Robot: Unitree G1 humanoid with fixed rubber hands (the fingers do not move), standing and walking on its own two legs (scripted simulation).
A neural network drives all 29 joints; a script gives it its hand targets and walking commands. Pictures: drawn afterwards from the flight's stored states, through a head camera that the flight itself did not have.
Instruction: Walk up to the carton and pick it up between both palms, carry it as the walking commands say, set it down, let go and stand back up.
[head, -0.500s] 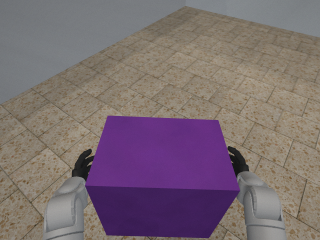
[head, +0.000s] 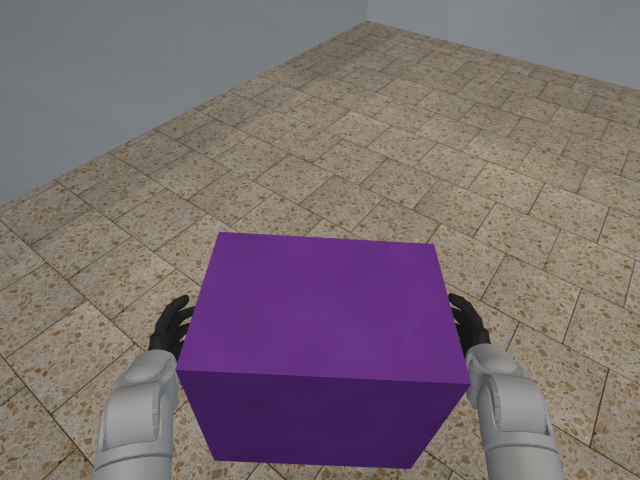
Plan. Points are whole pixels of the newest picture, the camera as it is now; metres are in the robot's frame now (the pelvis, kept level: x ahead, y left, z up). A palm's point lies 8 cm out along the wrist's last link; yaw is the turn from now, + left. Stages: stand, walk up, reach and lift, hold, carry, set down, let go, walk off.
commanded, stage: carry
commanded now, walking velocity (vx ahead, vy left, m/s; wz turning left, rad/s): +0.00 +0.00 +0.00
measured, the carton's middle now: (319, 356) +0.29 +0.01 -0.04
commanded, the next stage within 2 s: hold in 1.02 s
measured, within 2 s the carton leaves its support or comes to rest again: neither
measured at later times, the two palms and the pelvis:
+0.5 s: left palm (168, 356) +0.27 +0.20 +0.01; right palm (467, 358) +0.26 -0.18 +0.01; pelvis +0.00 +0.01 +0.00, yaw -1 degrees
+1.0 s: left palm (171, 355) +0.27 +0.19 +0.03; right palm (479, 360) +0.25 -0.19 +0.02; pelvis -0.01 +0.00 +0.00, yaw -1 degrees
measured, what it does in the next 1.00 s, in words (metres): stands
